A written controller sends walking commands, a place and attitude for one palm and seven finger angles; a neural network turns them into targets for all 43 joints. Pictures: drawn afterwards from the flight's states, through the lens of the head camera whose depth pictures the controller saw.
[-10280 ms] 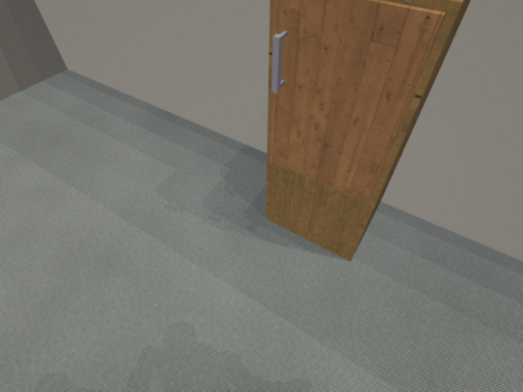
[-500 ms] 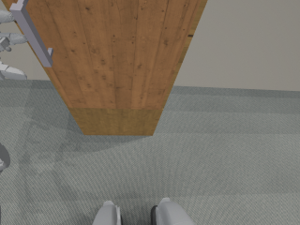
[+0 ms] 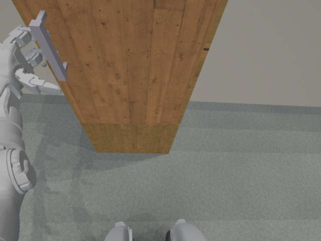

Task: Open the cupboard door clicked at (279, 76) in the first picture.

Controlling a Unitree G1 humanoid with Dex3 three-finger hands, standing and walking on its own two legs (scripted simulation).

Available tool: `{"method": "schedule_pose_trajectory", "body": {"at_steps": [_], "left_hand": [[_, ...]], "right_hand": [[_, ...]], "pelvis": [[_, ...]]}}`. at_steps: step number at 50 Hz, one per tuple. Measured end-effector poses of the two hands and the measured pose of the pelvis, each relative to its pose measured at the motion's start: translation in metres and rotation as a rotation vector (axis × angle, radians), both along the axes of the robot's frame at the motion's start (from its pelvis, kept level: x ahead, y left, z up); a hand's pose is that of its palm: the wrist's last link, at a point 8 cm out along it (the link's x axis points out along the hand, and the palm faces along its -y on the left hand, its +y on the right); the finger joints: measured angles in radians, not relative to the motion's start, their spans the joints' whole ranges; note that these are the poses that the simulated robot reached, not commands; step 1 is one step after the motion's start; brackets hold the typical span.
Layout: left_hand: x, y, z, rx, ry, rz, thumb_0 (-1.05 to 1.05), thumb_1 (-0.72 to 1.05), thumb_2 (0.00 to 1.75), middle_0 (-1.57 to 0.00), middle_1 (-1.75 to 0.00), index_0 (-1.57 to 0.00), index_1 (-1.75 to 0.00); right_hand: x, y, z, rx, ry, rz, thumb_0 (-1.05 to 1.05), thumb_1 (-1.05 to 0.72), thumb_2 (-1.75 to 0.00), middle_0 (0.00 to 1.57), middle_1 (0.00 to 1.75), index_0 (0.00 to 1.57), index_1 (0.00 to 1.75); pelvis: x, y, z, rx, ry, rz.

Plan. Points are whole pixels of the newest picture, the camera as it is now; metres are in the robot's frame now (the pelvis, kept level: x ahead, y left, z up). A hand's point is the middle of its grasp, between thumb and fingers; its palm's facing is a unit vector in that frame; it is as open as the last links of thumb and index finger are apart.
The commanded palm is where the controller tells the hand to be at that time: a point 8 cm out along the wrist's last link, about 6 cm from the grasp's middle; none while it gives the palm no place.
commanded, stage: slide the fingers in behind the handle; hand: left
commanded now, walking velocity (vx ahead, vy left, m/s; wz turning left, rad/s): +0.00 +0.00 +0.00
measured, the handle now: (53, 49) +0.55 +0.22 +0.11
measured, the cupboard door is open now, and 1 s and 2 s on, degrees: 0 0 0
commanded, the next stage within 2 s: close the thumb around the handle in 0.96 s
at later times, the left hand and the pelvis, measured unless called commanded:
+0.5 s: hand (58, 65) +0.50 +0.21 +0.11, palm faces -0.06 -1.00 +0.01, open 13.9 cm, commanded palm +0.48 +0.25 +0.11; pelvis -0.01 -0.01 +0.00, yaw +0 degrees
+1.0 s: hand (60, 65) +0.50 +0.20 +0.11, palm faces -0.05 -1.00 +0.00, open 13.9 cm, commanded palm +0.48 +0.25 +0.11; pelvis +0.00 -0.01 +0.00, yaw +0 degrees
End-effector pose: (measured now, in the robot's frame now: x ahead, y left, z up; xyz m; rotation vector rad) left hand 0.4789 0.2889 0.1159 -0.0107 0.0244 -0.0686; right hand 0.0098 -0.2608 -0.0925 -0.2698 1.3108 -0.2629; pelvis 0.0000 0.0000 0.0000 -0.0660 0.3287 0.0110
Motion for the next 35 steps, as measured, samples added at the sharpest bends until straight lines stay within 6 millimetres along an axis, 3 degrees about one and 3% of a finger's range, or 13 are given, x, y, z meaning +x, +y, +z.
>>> {"method": "schedule_pose_trajectory", "body": {"at_steps": [21,35], "left_hand": [[-0.001,-0.028,-0.002,0.004,0.005,-0.002,-0.02,-0.50,0.30,-0.30,-1.20,-0.30,-1.20],[-0.001,-0.034,-0.003,0.002,0.006,0.010,-0.02,-0.50,0.30,-0.30,-1.20,-0.31,-1.21]], "right_hand": [[-0.014,-0.013,0.000,-0.008,0.007,-0.018,0.01,-0.90,-0.90,0.20,0.30,0.20,0.30],[-0.018,-0.012,0.000,0.002,0.004,-0.028,0.01,-0.90,-0.90,0.20,0.30,0.20,0.30]], "pelvis": [[-0.005,-0.007,0.000,0.011,-0.014,-0.001],[-0.005,-0.009,0.001,0.014,-0.016,-0.005]]}}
